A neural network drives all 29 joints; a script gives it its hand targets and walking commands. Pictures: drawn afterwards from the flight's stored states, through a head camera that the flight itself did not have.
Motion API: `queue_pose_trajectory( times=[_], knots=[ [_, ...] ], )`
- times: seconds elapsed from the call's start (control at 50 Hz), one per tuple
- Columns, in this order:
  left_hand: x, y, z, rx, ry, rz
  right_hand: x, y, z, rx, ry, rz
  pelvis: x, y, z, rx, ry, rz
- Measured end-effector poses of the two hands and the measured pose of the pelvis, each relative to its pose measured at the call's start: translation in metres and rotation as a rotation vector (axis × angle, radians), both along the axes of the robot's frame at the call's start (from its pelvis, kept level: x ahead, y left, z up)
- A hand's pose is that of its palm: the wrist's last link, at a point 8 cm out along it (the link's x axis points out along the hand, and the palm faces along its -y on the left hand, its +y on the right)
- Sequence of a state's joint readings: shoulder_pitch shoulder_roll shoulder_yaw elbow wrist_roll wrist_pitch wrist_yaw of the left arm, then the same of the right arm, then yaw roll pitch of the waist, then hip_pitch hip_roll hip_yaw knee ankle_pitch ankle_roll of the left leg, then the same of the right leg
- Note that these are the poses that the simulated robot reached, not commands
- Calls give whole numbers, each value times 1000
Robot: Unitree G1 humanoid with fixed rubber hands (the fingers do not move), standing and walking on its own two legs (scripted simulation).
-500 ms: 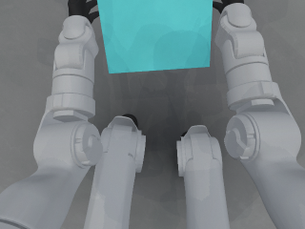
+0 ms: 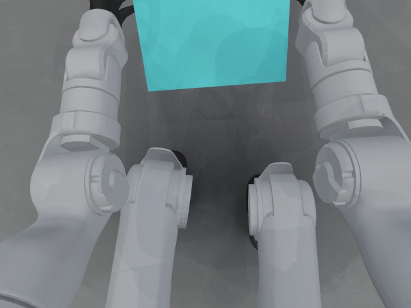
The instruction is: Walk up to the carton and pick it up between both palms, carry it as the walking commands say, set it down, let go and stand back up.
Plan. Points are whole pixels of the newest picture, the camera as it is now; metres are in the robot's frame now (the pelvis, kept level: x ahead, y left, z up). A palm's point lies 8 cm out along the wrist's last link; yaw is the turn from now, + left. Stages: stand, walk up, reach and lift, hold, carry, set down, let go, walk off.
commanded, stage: set down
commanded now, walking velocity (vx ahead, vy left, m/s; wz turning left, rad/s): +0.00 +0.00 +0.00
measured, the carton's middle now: (211, 16) +0.54 +0.06 -0.25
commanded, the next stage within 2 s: none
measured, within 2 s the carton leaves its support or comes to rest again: rests again in 1.58 s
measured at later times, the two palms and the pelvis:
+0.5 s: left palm (107, 15) +0.51 +0.21 -0.18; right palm (312, 0) +0.55 -0.09 -0.18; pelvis +0.00 +0.00 -0.01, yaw +0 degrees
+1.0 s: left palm (108, 11) +0.52 +0.21 -0.19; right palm out of the picture +0.56 -0.09 -0.19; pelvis +0.00 +0.01 -0.01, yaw +0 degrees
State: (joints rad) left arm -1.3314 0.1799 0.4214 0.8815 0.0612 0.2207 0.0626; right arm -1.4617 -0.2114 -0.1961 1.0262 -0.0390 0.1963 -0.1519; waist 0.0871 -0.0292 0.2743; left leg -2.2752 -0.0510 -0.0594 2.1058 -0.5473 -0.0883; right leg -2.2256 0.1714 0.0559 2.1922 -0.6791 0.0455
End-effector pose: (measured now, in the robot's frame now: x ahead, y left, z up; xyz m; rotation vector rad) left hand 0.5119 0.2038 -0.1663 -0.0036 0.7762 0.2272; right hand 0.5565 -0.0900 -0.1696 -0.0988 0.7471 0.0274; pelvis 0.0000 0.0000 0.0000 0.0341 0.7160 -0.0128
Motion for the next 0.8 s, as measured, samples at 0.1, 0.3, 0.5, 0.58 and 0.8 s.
queue_pose_trajectory(
  times=[0.1,0.3,0.5,0.58,0.8],
  knots=[
    [-2,-1,-2,-2,11,-12,-4,-2,-3,-3,11,8,-3,1,-2,-3,-18,-2],
    [-2,2,-7,0,23,-24,-6,-2,-9,5,24,24,-6,3,-4,-4,-43,-5],
    [0,5,-12,2,32,-23,-4,1,-12,27,24,37,-5,4,-7,-4,-49,-4],
    [1,7,-14,2,34,-23,-4,1,-13,35,19,39,-4,5,-8,-3,-50,-4],
    [4,8,-17,-9,34,-27,-1,0,-17,50,6,38,-3,6,-10,0,-52,-3]
  ],
)
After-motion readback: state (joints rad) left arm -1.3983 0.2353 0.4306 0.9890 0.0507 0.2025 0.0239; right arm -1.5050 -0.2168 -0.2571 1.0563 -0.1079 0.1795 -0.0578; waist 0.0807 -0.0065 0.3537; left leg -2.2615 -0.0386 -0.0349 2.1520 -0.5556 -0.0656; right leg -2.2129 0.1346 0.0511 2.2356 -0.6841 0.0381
